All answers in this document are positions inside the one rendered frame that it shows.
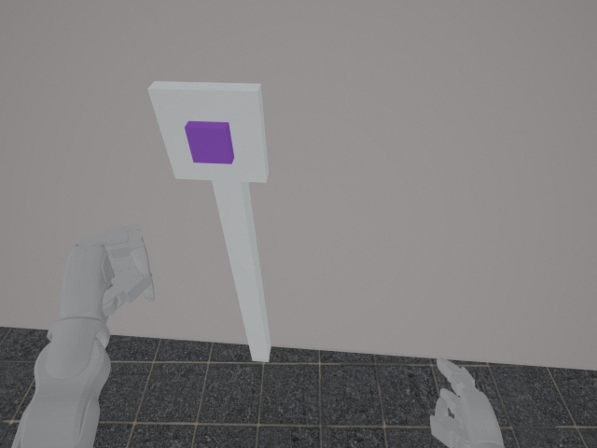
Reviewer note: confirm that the right robot hand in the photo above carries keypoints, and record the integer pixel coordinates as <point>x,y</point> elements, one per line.
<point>474,419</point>

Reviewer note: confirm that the button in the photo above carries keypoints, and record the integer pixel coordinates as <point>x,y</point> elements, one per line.
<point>210,142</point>

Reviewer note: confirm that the left robot forearm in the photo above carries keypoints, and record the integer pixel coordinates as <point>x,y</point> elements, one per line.
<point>70,373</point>

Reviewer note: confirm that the panel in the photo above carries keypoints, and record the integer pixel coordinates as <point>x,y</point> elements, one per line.
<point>239,104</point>

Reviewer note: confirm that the left robot hand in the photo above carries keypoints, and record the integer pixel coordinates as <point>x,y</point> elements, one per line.
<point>88,272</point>

